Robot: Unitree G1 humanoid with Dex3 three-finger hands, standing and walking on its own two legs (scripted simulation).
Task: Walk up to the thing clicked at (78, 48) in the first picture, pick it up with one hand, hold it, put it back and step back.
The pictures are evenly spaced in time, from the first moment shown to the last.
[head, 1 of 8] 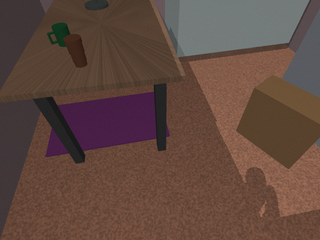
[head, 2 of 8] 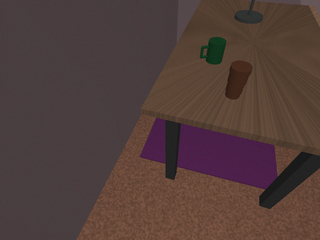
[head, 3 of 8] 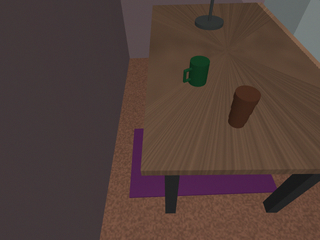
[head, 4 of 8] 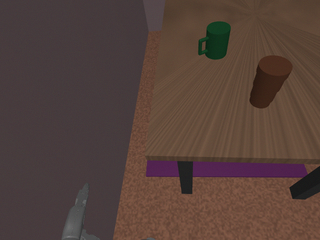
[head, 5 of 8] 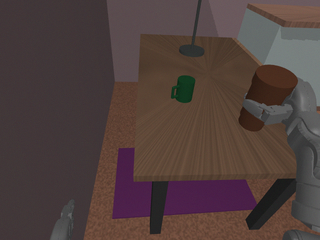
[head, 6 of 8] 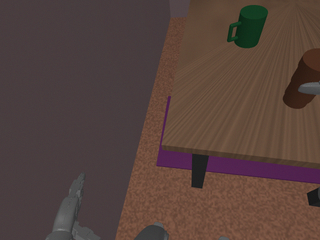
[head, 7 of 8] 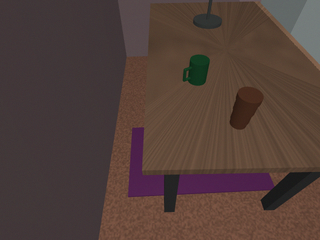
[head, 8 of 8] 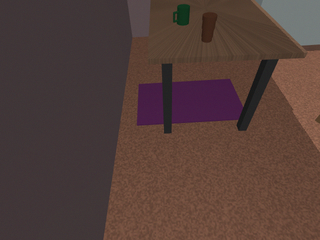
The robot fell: no
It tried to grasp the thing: yes
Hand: right
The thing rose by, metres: 0.23
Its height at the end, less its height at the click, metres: +0.00
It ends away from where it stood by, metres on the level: 0.01
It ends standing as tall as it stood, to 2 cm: yes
